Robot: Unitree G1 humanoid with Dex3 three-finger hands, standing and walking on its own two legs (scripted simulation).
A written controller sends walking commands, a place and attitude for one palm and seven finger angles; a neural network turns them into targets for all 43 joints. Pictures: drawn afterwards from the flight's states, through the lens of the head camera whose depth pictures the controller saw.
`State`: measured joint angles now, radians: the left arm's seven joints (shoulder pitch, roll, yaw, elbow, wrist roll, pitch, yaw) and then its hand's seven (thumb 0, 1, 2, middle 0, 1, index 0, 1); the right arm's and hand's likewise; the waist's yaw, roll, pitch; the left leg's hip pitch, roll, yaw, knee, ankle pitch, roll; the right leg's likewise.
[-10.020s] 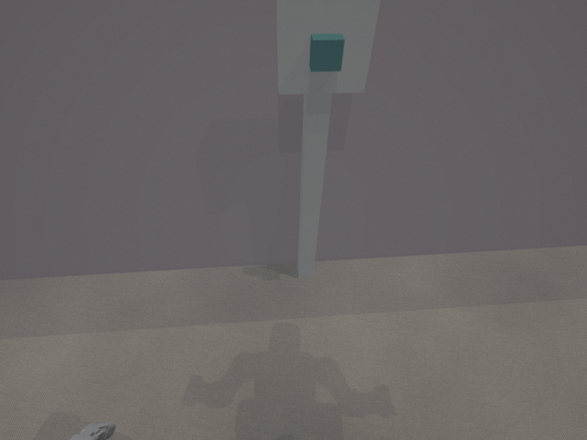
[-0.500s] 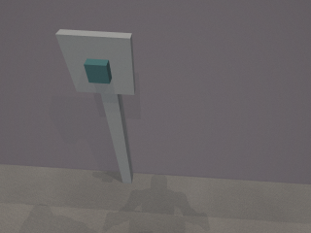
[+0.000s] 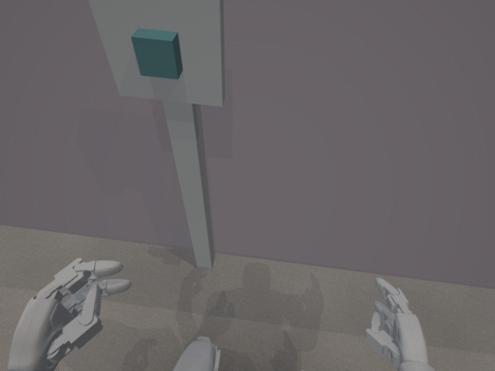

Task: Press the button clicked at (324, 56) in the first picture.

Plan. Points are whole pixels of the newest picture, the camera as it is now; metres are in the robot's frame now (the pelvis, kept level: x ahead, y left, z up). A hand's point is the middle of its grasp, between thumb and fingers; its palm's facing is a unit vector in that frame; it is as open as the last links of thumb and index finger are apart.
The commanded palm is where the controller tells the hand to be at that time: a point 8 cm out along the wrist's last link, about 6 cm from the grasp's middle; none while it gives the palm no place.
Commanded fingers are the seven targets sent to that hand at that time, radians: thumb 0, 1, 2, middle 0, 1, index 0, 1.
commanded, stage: raise the hand and make a fist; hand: left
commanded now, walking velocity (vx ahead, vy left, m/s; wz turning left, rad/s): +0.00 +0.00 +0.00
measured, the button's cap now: (159, 53) +0.52 +0.21 +0.23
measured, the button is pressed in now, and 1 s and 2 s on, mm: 0 0 0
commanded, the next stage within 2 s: aim a knuckle at the button in 1.52 s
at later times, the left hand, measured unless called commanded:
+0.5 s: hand (93, 271) +0.20 +0.22 +0.13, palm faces +0.03 -1.00 -0.07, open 3.1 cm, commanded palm +0.17 +0.27 +0.14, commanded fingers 0.00 0.90 0.90 -1.30 -1.50 -1.30 -1.50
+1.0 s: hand (84, 214) +0.24 +0.22 +0.20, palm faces +0.03 -1.00 -0.08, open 3.1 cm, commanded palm +0.21 +0.26 +0.21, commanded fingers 0.00 0.90 0.90 -1.30 -1.50 -1.30 -1.50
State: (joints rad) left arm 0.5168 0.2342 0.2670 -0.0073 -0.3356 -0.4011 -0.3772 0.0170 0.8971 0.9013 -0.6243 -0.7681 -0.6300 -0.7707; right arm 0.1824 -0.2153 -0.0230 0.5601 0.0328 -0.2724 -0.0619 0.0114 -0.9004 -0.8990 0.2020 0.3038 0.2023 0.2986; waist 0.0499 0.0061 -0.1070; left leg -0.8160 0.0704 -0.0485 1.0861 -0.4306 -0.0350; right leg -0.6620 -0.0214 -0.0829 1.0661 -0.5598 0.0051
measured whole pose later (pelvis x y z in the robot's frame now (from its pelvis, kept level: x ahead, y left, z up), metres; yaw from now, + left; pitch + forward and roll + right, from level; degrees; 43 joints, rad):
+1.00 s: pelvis +0.02 +0.00 +0.06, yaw +1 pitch +0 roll -1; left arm 0.27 0.32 0.28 -0.20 -0.34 0.01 -0.31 0.02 0.89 0.90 -1.30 -1.50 -1.30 -1.50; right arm 0.24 -0.24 0.07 0.61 0.06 -0.29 -0.10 0.01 -0.90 -0.90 0.20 0.30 0.20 0.30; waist 0.05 0.06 -0.06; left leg -0.38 0.05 -0.02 0.67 -0.29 -0.03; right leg -0.24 -0.03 -0.08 0.64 -0.39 0.01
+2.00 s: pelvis +0.02 -0.01 +0.07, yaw +0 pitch -2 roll +0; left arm 0.01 0.30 0.26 -0.01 -0.29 0.10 -0.25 0.02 0.89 0.90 -1.30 -1.50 -1.30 -1.50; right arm 0.22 -0.24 0.06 0.63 0.06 -0.23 -0.11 0.01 -0.90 -0.90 0.20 0.30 0.20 0.30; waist 0.03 0.05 -0.04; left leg -0.30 0.05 0.00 0.58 -0.25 -0.04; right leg -0.18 -0.03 -0.06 0.58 -0.37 0.00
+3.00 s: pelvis +0.03 +0.00 +0.06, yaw -2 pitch +3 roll +0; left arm -0.42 0.28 0.24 0.50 -0.20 -0.06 -0.15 0.02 0.90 0.90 -1.29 -1.50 -1.30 -1.50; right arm 0.29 -0.25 0.02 0.65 0.05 -0.07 -0.07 0.01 -0.90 -0.90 0.20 0.30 0.20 0.30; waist -0.03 0.04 -0.05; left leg -0.39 0.06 0.03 0.61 -0.27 -0.03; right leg -0.29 -0.03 -0.02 0.61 -0.38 0.01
